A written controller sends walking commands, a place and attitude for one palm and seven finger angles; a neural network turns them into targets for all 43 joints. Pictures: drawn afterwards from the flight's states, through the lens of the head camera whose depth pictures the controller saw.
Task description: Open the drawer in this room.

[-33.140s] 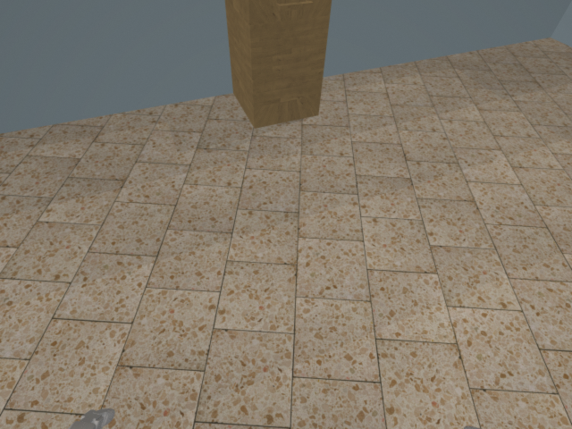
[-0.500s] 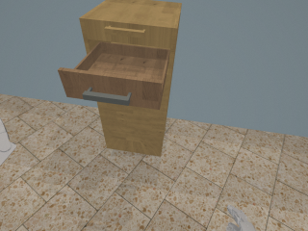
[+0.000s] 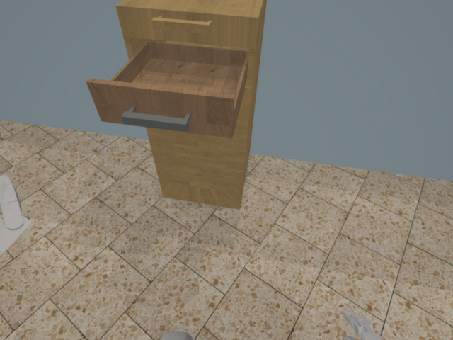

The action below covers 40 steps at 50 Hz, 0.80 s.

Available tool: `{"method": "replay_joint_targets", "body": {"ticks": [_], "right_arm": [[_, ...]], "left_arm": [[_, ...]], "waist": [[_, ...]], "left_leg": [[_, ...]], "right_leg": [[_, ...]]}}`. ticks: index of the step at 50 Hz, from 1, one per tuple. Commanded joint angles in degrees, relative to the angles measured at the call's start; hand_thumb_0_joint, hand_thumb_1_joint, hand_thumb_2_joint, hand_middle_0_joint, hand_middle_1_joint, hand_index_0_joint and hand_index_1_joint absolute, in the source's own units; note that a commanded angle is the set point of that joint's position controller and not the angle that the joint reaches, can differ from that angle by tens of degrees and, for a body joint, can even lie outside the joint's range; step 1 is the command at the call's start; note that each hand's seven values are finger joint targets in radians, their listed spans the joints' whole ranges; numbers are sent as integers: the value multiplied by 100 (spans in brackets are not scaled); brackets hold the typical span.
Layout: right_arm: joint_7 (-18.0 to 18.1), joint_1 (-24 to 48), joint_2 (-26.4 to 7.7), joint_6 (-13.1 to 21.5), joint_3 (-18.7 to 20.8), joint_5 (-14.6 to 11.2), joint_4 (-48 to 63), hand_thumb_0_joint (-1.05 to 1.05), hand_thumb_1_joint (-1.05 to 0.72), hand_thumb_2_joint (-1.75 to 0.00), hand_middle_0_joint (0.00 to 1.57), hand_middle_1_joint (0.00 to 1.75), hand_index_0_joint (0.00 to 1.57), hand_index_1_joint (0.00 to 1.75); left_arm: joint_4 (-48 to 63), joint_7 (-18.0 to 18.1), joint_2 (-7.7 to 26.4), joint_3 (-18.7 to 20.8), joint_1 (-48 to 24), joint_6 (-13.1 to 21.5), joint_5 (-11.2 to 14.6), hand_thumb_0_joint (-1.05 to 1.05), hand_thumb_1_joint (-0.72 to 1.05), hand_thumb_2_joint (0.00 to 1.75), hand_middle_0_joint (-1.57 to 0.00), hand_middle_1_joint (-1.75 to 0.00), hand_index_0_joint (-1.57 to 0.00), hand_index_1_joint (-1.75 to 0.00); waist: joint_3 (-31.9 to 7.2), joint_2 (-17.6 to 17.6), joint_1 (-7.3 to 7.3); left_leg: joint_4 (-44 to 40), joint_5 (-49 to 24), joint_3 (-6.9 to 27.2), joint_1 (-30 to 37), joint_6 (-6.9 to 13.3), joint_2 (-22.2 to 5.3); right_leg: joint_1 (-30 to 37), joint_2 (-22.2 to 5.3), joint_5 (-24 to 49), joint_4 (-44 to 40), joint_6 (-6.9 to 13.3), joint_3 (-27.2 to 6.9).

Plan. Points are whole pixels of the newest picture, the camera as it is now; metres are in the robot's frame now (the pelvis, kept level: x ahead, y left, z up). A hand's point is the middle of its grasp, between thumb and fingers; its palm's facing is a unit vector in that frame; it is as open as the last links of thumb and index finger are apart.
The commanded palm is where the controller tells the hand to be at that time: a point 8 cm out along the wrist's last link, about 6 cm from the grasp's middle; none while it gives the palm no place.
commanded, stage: stop stepping back and stand still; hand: left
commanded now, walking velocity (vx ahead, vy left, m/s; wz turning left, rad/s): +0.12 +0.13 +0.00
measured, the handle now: (158, 117) +0.63 +0.22 +0.04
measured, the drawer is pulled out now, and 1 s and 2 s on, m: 0.28 0.28 0.28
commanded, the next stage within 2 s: let the arm hang, fingers relaxed in 0.08 s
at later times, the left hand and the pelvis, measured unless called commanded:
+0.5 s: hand out of the picture +0.09 +0.17 -0.16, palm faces +0.06 -0.98 -0.17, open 7.0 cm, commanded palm none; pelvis +0.02 +0.00 -0.01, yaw +4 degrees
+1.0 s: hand out of the picture +0.05 +0.21 -0.16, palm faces +0.02 -0.97 -0.26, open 7.4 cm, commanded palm none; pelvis +0.03 +0.01 +0.01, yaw +1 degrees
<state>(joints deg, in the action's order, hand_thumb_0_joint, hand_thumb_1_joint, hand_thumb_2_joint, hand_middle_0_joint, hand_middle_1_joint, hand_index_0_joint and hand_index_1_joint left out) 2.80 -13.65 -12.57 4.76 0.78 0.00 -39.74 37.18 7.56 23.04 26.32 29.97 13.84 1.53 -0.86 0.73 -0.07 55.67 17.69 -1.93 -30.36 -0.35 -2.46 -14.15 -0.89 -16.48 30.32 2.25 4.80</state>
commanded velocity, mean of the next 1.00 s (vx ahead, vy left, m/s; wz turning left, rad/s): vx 0.01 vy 0.01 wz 0.00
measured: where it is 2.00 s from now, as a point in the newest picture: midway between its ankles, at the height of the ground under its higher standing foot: outside the picture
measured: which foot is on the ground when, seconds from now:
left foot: up 0.00-0.12, down 0.14-1.00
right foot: down 0.00-1.00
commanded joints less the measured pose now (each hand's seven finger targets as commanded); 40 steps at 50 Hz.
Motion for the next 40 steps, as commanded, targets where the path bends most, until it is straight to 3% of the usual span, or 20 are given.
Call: {"method": "replay_joint_targets", "body": {"ticks": [1,5,7,8,9,11,13,15,16,17,18,19,20,21,23,25,27,28,32,40], "right_arm": [[152,724,-461,401,218,-2,1144,0,-90,-90,20,30,20,30],[244,573,-597,547,248,17,1187,0,-90,-90,20,30,20,30],[216,571,-765,558,283,1,1348,0,-90,-90,20,30,20,30],[188,560,-745,566,274,-32,1392,0,-90,-90,20,30,20,30],[-318,318,-1700,659,526,40,-85,0,-90,-90,20,30,20,30],[-264,-95,-1078,147,438,99,50,0,-90,-90,20,30,20,30],[-197,-82,-1065,78,390,260,112,0,-90,-90,20,30,20,30],[-190,131,-1105,-108,272,233,76,0,-90,-90,20,30,20,30],[-209,387,-1070,-193,225,165,84,0,-90,-90,20,30,20,30],[-217,507,-784,-273,171,69,127,0,-90,-90,20,30,20,30],[-242,477,-569,-358,134,76,111,0,-90,-90,20,30,20,30],[-249,356,-648,-440,167,92,26,0,-90,-90,20,30,20,30],[-321,113,-608,-497,158,80,-86,0,-90,-90,20,30,20,30],[-292,315,-530,-565,155,112,-259,0,-90,-90,20,30,20,30],[-246,157,-571,-572,167,89,-488,0,-90,-90,20,30,20,30],[-210,-220,-397,-511,135,70,-810,0,-90,-90,20,30,20,30],[-151,-362,-489,-408,106,119,-1034,0,-90,-90,20,30,20,30],[-121,-289,-649,-413,112,113,-1086,0,-90,-90,20,30,20,30],[-72,-148,-493,-447,67,84,-1423,0,-90,-90,20,30,20,30],[-87,-344,-535,-420,90,49,-1929,0,-90,-90,20,30,20,30]], "left_arm": [[799,173,996,627,-143,334,54,0,90,90,-20,-30,-20,-30],[1088,273,969,500,-335,367,61,0,90,90,-20,-30,-20,-30],[1376,302,1020,600,-350,415,60,0,90,90,-20,-30,-20,-30],[1359,311,1105,653,-282,408,66,0,90,90,-20,-30,-20,-30],[-3567,-568,-540,-1959,-519,-824,-564,0,90,90,-20,-30,-20,-30],[-3740,-680,-791,-2010,-537,-1482,-457,0,90,90,-20,-30,-20,-30],[-4181,-680,-746,-2200,-1026,-1445,-421,0,90,90,-20,-30,-20,-30],[-4943,-689,-602,-2185,-925,-1427,-398,0,90,90,-20,-30,-20,-30],[-5440,-695,-443,-2153,-721,-1435,-385,0,90,90,-20,-30,-20,-30],[-5854,-674,-39,-2109,-596,-1428,-391,0,90,90,-20,-30,-20,-30],[-6245,-675,397,-2049,-723,-1383,-383,0,90,90,-20,-30,-20,-30],[-6540,-719,519,-2124,-872,-1392,-358,0,90,90,-20,-30,-20,-30],[-6748,-765,594,-2209,-1170,-1446,-355,0,90,90,-20,-30,-20,-30],[-6991,-734,340,-2224,-1417,-1417,-315,0,90,90,-20,-30,-20,-30],[-7533,-682,198,-2252,-1534,-1373,-264,0,90,90,-20,-30,-20,-30],[-7932,-635,-131,-2227,-1521,-1317,-271,0,90,90,-20,-30,-20,-30],[-8189,-619,-460,-2275,-1206,-1339,-180,0,90,90,-20,-30,-20,-30],[-8359,-609,-588,-2336,-1180,-1371,-180,0,90,90,-20,-30,-20,-30],[-9044,-636,-541,-2416,-1252,-1429,-193,0,90,90,-20,-30,-20,-30],[-9741,-597,-370,-2491,-1351,-1344,-211,0,90,90,-20,-30,-20,-30]], "waist": [[-39,675,-71],[-76,20,-115],[-291,-1210,-59],[-448,-1245,-43],[39,-1581,-524],[-513,-1341,-448],[-702,-277,-331],[-700,197,13],[-706,506,254],[-651,1352,345],[-373,1705,232],[-113,1031,145],[97,138,-86],[382,765,-30],[420,1040,-104],[-2,124,-259],[-472,-1115,-74],[-484,-1226,11],[-22,-884,55],[159,-134,-52]], "left_leg": [[-1559,8,-244,803,139,-51],[-3218,36,-138,1841,294,-30],[-3567,-529,1184,2103,688,-930],[-3534,-1383,1504,2242,774,-1220],[-2864,-3113,1237,1787,828,-1099],[-3020,-5056,1336,2188,1051,-1333],[-2715,-5146,1504,2568,1143,-1400],[-2487,-4439,987,2206,860,-1142],[-2223,-3180,599,1490,549,-726],[-1769,-935,223,571,175,-31],[-1377,975,41,145,-45,322],[-956,1646,151,340,-19,303],[-1065,1539,24,819,23,267],[-914,1087,73,781,37,289],[-991,638,188,804,42,163],[-2334,-245,320,1593,54,58],[-2962,-2421,847,2373,299,-527],[-3144,-2583,1132,2267,519,-866],[-3695,-1251,918,1812,428,-597],[-3802,-1036,645,2212,287,-409]], "right_leg": [[-403,-1390,-725,-1661,612,-1268],[-377,-979,-724,-873,254,-1007],[-652,-181,-13,397,-135,-452],[-697,-44,76,824,-245,-149],[-1649,-171,-457,1976,-378,-50],[-1776,36,-1615,2823,-410,-462],[-1822,-18,-1729,2315,-392,-625],[-832,-11,-1038,1076,-358,-442],[155,-64,270,293,-323,-533],[890,-713,1501,-492,-160,-1569],[840,-1650,2164,-1061,213,-2569],[453,-1908,1910,-1107,579,-2742],[-329,-1756,454,-1168,671,-2355],[-540,-1277,401,-1333,604,-2438],[-138,-1169,1691,-1170,647,-2069],[131,-1028,2541,-710,551,-1783],[48,-348,1698,-128,81,-1026],[127,-167,813,-141,-35,-784],[474,-179,563,-680,-48,-786],[367,-392,841,-1156,19,-995]]}}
